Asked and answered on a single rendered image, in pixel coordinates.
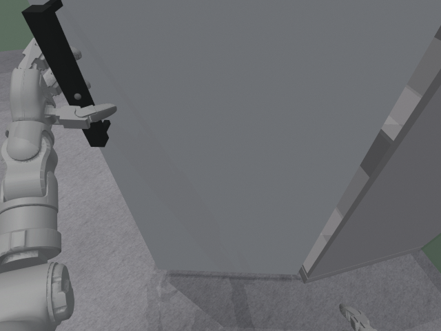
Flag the handle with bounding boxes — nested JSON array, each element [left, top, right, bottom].
[[21, 0, 111, 147]]

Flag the left robot forearm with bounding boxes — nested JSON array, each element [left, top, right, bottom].
[[0, 120, 61, 273]]

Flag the robot left hand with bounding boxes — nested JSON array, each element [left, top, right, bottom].
[[10, 38, 117, 129]]

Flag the fridge door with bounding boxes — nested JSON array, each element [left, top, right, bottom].
[[28, 0, 441, 275]]

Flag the robot right hand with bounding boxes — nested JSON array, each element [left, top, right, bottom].
[[339, 303, 377, 331]]

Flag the robot left upper arm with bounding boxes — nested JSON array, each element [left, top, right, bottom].
[[0, 262, 74, 331]]

